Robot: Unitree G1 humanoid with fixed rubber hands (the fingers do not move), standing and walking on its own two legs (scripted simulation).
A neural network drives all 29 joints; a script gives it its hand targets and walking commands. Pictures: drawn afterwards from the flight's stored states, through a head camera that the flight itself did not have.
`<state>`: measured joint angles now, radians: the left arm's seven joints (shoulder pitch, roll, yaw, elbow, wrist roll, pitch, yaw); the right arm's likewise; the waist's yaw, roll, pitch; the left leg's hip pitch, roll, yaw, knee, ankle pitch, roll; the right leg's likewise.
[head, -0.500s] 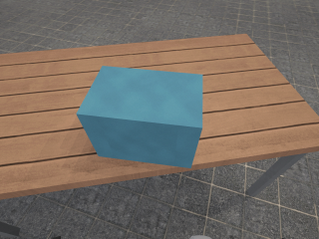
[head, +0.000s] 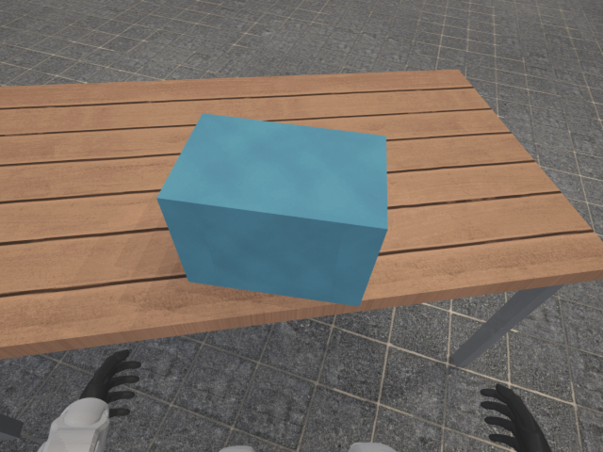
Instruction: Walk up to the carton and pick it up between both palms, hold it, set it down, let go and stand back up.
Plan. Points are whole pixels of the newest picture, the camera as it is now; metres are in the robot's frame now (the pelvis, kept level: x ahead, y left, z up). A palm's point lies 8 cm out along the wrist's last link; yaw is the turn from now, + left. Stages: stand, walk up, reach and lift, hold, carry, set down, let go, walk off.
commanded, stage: reach and lift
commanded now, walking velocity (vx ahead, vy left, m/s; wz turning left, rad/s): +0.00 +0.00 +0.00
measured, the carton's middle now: (282, 212) +0.46 +0.06 +0.01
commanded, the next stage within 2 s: none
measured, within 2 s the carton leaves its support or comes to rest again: neither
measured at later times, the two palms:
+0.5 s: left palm out of the picture +0.12 +0.30 -0.03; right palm out of the picture +0.11 -0.23 -0.02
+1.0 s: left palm (12, 411) +0.16 +0.35 +0.00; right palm out of the picture +0.12 -0.16 +0.05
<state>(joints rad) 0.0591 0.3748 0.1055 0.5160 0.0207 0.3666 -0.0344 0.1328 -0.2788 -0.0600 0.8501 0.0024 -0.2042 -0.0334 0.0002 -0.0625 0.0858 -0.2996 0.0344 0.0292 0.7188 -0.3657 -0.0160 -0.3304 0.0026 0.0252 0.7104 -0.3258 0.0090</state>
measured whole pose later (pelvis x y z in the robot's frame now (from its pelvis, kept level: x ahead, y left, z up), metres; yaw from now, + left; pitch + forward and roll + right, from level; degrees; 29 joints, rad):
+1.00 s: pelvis -0.07 +0.09 +0.01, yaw -2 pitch -6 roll -2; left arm 0.12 0.43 0.02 0.33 -0.23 -0.02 -0.05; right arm 0.26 -0.18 -0.09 0.16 0.21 -0.05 -0.03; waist 0.00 -0.05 0.10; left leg -0.26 -0.03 0.10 0.55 -0.20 0.06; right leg -0.13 0.00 0.02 0.53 -0.30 -0.04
